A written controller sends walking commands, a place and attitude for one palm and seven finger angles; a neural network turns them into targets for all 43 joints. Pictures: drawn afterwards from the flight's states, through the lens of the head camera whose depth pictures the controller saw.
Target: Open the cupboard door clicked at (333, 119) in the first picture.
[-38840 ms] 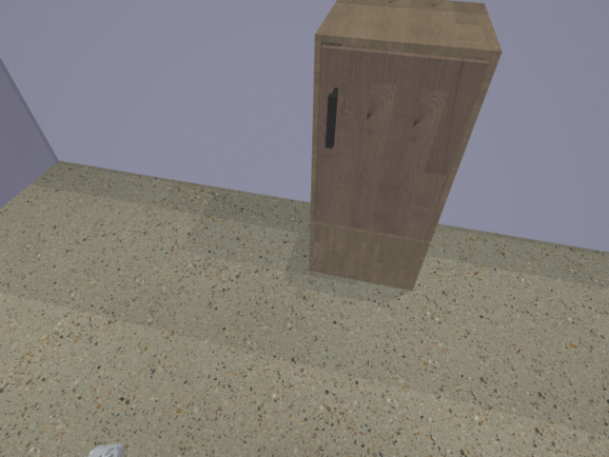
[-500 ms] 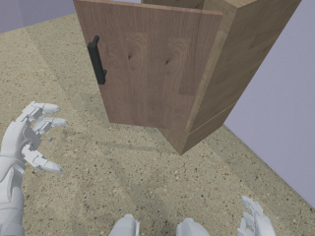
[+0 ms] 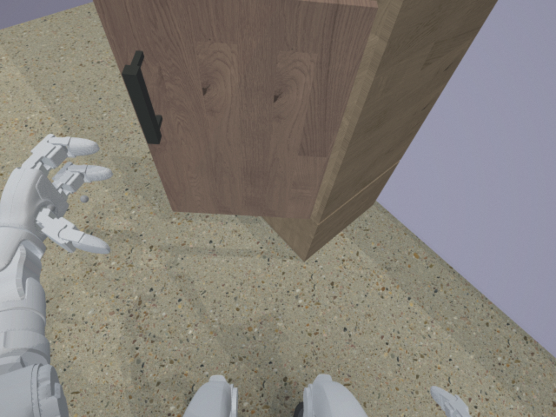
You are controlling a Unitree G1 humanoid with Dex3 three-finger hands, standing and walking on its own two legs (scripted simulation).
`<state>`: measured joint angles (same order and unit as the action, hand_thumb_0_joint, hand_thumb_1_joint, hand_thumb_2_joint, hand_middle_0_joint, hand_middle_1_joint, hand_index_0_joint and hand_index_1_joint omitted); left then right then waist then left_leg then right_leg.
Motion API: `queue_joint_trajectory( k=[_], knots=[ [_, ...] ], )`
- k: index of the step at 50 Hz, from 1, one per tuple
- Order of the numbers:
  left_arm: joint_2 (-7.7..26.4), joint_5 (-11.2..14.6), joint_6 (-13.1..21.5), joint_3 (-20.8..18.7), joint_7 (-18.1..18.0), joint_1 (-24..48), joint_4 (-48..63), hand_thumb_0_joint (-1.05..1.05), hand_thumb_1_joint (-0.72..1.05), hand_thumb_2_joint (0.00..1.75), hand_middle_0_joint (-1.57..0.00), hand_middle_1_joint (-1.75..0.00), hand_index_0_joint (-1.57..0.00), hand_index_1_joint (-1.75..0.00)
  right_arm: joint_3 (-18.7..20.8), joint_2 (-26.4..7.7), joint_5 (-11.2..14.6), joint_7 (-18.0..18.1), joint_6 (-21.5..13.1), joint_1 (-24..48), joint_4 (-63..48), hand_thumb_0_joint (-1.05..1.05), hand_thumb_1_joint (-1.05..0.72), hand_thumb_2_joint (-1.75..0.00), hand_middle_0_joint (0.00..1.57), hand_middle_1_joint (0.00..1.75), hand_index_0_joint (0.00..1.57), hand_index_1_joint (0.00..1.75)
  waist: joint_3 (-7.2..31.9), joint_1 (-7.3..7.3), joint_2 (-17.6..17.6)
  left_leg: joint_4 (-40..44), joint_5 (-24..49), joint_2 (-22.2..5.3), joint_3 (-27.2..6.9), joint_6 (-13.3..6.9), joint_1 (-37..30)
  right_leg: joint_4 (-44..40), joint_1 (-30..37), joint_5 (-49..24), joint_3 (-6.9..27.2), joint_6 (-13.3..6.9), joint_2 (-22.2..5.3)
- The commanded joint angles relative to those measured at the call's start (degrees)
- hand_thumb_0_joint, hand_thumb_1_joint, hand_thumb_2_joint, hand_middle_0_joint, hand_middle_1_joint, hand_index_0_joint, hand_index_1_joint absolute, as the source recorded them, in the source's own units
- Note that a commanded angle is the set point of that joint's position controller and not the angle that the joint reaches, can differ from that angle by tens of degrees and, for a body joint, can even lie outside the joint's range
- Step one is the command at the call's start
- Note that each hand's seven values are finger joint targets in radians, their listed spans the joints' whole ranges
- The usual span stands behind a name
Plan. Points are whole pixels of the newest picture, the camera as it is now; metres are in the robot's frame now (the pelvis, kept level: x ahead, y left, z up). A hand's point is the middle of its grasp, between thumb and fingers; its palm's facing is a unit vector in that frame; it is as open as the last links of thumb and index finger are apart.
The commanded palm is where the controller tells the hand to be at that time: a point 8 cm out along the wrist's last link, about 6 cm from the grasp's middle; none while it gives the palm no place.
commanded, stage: move the hooked fingers beside the handle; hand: left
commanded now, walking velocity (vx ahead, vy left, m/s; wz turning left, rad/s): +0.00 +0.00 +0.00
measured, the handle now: (146, 100) +0.60 +0.23 +0.05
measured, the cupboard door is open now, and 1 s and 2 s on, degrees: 48 48 48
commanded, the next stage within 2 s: slide the fingers in behind the handle in 1.70 s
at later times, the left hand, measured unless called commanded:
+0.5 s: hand (101, 147) +0.48 +0.27 +0.06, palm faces -0.03 -1.00 -0.02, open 14.0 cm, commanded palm +0.47 +0.32 +0.06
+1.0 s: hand (100, 114) +0.54 +0.29 +0.06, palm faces -0.03 -1.00 -0.02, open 14.0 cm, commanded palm +0.54 +0.31 +0.05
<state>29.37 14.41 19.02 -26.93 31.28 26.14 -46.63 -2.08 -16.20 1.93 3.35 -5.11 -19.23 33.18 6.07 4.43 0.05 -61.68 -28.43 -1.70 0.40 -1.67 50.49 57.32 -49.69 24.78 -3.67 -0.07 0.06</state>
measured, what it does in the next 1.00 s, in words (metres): stands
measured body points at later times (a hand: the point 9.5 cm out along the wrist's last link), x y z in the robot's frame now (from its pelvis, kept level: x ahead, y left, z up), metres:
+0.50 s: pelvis -0.01 +0.00 -0.02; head +0.13 +0.03 +0.41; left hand +0.47 +0.32 +0.07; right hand +0.02 -0.28 -0.12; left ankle +0.01 +0.10 -0.67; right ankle +0.03 -0.13 -0.67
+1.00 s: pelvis -0.01 +0.01 -0.03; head +0.18 +0.05 +0.38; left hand +0.54 +0.34 +0.07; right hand -0.03 -0.26 -0.11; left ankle +0.01 +0.10 -0.67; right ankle +0.03 -0.13 -0.67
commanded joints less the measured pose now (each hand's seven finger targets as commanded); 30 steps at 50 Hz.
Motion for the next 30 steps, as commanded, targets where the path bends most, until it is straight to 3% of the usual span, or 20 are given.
queue_joint_trajectory(
  k=[1, 2, 4, 6, 12, 17, 20, 22, 27, 30],
  knots=[
    [18.78, 0.61, 4.67, -3.57, -0.81, 21.69, 9.33, 0.0, -0.5, 0.3, -0.3, -1.2, -0.3, -1.2, 4.03, -10.26, -0.21, 0.49, -1.23, -4.6, -4.9, 0.0, -0.9, -0.9, 0.2, 0.3, 0.2, 0.3, 22.03, -0.32, 9.22, 9.02, 23.1, 0.26, -3.49, 1.38, -16.63, -5.1, 7.54, -13.32, 0.99, -1.82, 1.69],
    [18.53, 0.3, 4.92, -2.91, -0.97, 23.76, 8.63, 0.0, -0.5, 0.3, -0.3, -1.2, -0.3, -1.2, 3.94, -10.22, -0.27, 0.45, -1.05, -4.55, -4.66, 0.0, -0.9, -0.9, 0.2, 0.3, 0.2, 0.3, 21.51, 0.02, 10.0, 9.0, 22.64, 0.23, -3.67, 1.44, -16.62, -5.04, 6.85, -12.77, 0.94, -1.86, 1.68],
    [18.36, -0.07, 5.16, -2.52, -1.02, 25.46, 6.6, 0.0, -0.5, 0.3, -0.3, -1.2, -0.3, -1.2, 3.99, -10.34, -0.37, 0.41, -0.59, -5.28, -4.33, 0.0, -0.9, -0.9, 0.2, 0.3, 0.2, 0.3, 22.82, 0.47, 8.68, 8.44, 23.27, 0.11, -3.68, 1.26, -16.94, -4.89, 6.57, -13.07, 0.97, -1.78, 1.89],
    [18.85, -0.44, 5.03, -2.7, -1.08, 26.88, 2.12, 0.0, -0.5, 0.3, -0.3, -1.2, -0.3, -1.2, 3.97, -10.57, -0.27, 0.46, 0.04, -5.53, -3.83, 0.0, -0.9, -0.9, 0.2, 0.3, 0.2, 0.3, 21.0, 1.12, 6.06, 8.26, 19.86, 0.19, -3.36, 0.81, -13.73, -5.11, 6.55, -11.96, 1.17, -1.53, 1.8],
    [22.57, -2.99, 5.21, -2.69, -0.82, 35.08, -6.18, 0.0, -0.5, 0.3, -0.3, -1.2, -0.3, -1.2, 3.46, -11.1, -0.48, 0.45, 1.75, -6.73, -2.85, 0.0, -0.9, -0.9, 0.2, 0.3, 0.2, 0.3, 19.54, 2.54, 6.57, 6.86, 15.75, 0.26, -3.35, 0.23, -9.71, -4.51, 3.8, -9.33, 1.67, -1.49, 1.76],
    [27.94, -4.26, 6.67, -4.49, -0.89, 43.3, -6.71, 0.0, -0.5, 0.3, -0.3, -1.2, -0.3, -1.2, 3.12, -11.57, -0.73, 0.73, 2.68, -8.01, -2.19, 0.0, -0.9, -0.9, 0.2, 0.3, 0.2, 0.3, 24.62, 3.72, 8.63, 4.68, 17.14, 0.11, -3.89, 0.02, -9.92, -3.04, 3.05, -10.02, 2.15, -1.38, 1.99],
    [31.41, -4.75, 6.55, -6.36, -0.57, 44.65, -8.34, 0.0, -0.5, 0.3, -0.3, -1.2, -0.3, -1.2, 2.88, -11.94, -0.99, 0.72, 3.31, -9.21, -1.79, 0.0, -0.9, -0.9, 0.2, 0.3, 0.2, 0.3, 27.64, 3.51, 10.3, 3.68, 19.71, -0.04, -4.14, 0.16, -10.5, -2.11, 3.19, -11.77, 2.07, -1.4, 2.11],
    [30.74, -5.17, 5.53, -5.41, -0.33, 44.6, -9.84, 0.0, -0.5, 0.3, -0.3, -1.2, -0.3, -1.2, 2.78, -11.93, -1.02, 0.52, 3.74, -9.62, -1.73, 0.0, -0.9, -0.9, 0.2, 0.3, 0.2, 0.3, 27.32, 3.97, 10.65, 3.28, 19.99, -0.07, -3.95, -0.02, -9.98, -2.24, 2.65, -12.15, 2.13, -1.19, 2.09],
    [35.89, -6.82, 2.8, -6.63, 0.25, 47.37, -13.05, 0.0, -0.5, 0.3, -0.3, -1.2, -0.3, -1.2, 2.1, -12.26, -0.95, 0.63, 5.27, -10.96, -2.03, 0.0, -0.9, -0.9, 0.2, 0.3, 0.2, 0.3, 26.4, 5.12, 9.86, 2.11, 19.57, -0.13, -3.28, -0.73, -4.91, -2.17, 4.37, -14.02, 2.67, -0.75, 2.3],
    [37.24, -7.27, 3.33, -7.24, 0.2, 49.23, -11.53, 0.0, -0.5, 0.3, -0.3, -1.2, -0.3, -1.2, 2.19, -12.43, -1.34, 0.48, 5.87, -12.17, -1.81, 0.0, -0.9, -0.9, 0.2, 0.3, 0.2, 0.3, 29.8, 5.26, 12.26, 1.63, 23.56, -0.51, -4.1, -0.42, -8.77, -1.44, 2.73, -15.5, 2.02, -0.97, 2.58]
  ],
)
